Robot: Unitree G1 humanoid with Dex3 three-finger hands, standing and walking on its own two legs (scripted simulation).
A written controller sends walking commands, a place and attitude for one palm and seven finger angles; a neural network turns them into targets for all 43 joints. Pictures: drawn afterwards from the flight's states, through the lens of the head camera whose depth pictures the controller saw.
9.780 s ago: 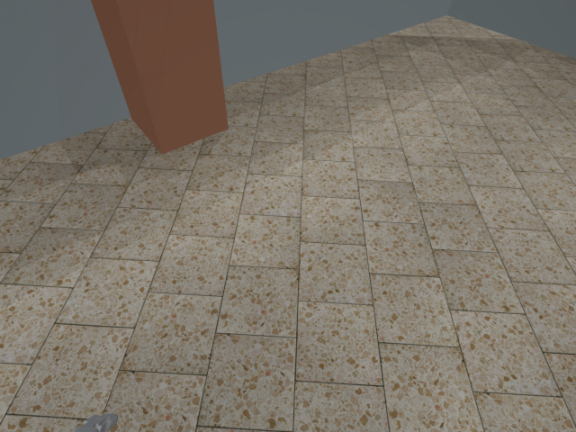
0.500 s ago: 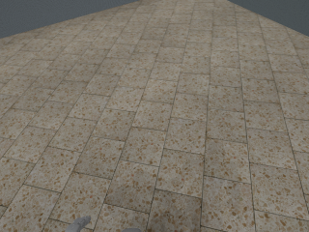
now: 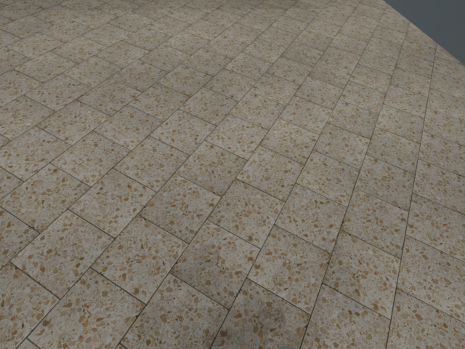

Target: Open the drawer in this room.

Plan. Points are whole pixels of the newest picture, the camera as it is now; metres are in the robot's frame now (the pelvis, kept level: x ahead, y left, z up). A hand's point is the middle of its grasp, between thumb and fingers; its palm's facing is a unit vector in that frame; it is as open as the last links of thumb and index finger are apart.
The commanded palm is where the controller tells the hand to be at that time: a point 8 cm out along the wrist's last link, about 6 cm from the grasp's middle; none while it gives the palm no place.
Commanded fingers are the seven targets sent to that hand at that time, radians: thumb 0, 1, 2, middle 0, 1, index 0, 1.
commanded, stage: turn or walk to find it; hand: left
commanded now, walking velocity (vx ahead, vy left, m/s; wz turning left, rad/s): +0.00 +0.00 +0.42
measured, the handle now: out of the picture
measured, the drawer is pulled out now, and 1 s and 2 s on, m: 0.00 0.00 0.00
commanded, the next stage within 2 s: none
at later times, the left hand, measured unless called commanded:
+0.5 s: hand out of the picture +0.05 +0.15 -0.13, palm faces +0.20 -0.94 -0.29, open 7.3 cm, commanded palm none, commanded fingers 0.00 0.90 0.90 -0.20 -0.30 -0.20 -0.30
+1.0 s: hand out of the picture -0.15 +0.17 -0.18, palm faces +0.47 -0.85 -0.24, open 7.3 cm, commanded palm none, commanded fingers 0.00 0.90 0.90 -0.20 -0.30 -0.20 -0.30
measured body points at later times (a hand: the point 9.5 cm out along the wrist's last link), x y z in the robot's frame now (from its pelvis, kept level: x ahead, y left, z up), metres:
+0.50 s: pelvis -0.03 -0.06 +0.01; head +0.00 -0.09 +0.45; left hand +0.04 +0.20 -0.11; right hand +0.05 -0.30 -0.16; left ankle -0.05 +0.09 -0.67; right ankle +0.00 -0.14 -0.73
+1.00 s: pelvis -0.07 -0.03 +0.00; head -0.06 +0.00 +0.45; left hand -0.18 +0.21 -0.16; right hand +0.13 -0.21 -0.13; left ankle -0.13 +0.06 -0.73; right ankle -0.02 -0.15 -0.69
